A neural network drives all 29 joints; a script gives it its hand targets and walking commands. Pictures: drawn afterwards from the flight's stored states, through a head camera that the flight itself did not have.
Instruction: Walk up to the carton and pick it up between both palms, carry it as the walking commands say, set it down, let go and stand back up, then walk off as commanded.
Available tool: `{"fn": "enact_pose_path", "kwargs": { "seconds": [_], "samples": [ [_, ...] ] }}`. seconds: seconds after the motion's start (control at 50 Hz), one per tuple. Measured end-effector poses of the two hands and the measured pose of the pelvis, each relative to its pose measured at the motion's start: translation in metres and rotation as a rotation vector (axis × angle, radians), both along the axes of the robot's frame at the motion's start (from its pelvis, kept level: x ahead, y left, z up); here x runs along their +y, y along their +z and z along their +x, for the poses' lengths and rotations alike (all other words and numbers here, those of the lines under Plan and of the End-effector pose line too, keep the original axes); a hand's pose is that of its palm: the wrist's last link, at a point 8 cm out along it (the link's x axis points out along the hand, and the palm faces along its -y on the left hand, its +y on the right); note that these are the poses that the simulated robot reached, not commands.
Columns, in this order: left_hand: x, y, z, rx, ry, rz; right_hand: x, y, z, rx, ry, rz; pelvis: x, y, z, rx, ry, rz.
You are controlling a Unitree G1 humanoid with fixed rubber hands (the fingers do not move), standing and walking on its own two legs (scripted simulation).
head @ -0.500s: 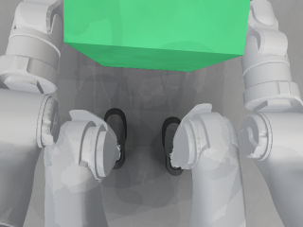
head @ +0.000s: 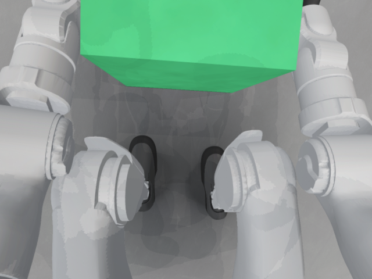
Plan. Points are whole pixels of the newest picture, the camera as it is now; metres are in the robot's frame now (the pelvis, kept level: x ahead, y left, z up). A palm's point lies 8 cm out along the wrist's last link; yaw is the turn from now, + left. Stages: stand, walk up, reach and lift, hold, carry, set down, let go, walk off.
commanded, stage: set down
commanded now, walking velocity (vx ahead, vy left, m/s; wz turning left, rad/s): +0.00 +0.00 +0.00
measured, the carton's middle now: (186, 37) +0.50 +0.00 -0.20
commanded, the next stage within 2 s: none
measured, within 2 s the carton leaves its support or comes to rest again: rests again in 0.24 s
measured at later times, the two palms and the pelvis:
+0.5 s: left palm out of the picture +0.56 +0.17 -0.14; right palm (302, 11) +0.53 -0.18 -0.14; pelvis -0.01 +0.00 +0.00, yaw +0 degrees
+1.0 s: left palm out of the picture +0.56 +0.21 -0.14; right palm (312, 16) +0.53 -0.21 -0.15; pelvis +0.01 -0.01 +0.00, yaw +1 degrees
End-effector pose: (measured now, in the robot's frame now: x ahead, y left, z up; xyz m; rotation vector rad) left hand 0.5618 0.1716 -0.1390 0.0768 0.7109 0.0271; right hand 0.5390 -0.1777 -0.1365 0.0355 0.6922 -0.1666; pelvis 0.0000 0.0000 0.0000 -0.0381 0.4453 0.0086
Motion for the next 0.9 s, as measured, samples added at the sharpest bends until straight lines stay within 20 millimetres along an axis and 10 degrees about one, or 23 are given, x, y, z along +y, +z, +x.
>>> {"fn": "enact_pose_path", "kwargs": {
  "seconds": [0.9],
  "samples": [
    [0.029, 0.002, 0.005, -0.065, 0.097, 0.036, -0.022, -0.015, -0.011, -0.024, -0.015, -0.041, -0.005, 0.004, 0.009, 0.022, -0.012, 0.018]
  ]
}}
